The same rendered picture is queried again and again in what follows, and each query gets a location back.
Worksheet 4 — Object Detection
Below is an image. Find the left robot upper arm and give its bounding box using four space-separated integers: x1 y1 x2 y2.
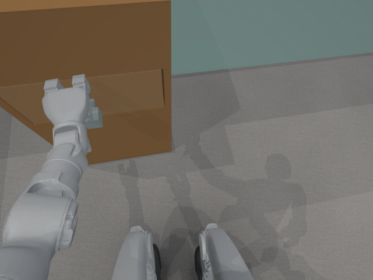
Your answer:
0 192 78 280

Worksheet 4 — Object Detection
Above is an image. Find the robot left shin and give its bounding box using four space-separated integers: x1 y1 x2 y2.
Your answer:
130 226 157 280

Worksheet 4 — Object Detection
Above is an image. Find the cabinet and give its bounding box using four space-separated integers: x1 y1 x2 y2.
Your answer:
0 0 171 165

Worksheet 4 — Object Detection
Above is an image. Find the right robot thigh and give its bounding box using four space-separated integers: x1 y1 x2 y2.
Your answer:
199 228 254 280

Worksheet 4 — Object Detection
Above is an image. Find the handle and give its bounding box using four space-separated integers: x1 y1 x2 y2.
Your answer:
84 98 103 129

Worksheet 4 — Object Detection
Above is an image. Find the robot left hand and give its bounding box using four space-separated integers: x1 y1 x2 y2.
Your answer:
42 74 92 152

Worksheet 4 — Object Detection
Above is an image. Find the left robot forearm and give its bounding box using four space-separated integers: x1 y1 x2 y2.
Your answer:
2 121 89 244

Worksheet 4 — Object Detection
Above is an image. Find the drawer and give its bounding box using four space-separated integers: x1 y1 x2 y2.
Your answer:
0 69 164 124

